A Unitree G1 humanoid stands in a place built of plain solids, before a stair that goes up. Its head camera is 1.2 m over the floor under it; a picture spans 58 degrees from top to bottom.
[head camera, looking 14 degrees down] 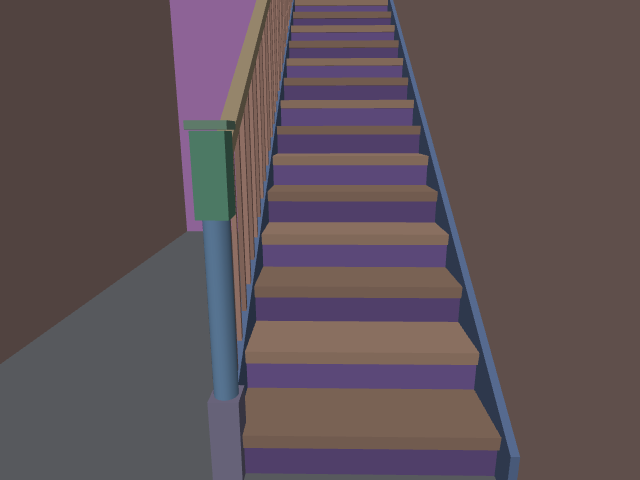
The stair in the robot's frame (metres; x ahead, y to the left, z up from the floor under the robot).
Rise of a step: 0.18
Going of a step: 0.27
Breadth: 0.93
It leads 1 degrees to the right of straight ahead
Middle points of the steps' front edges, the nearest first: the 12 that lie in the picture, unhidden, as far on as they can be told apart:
1.29 -0.18 0.17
1.56 -0.17 0.35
1.83 -0.17 0.53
2.09 -0.17 0.71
2.36 -0.18 0.88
2.63 -0.18 1.06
2.89 -0.19 1.24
3.16 -0.19 1.42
3.43 -0.19 1.59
3.69 -0.20 1.77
3.96 -0.20 1.95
4.23 -0.20 2.13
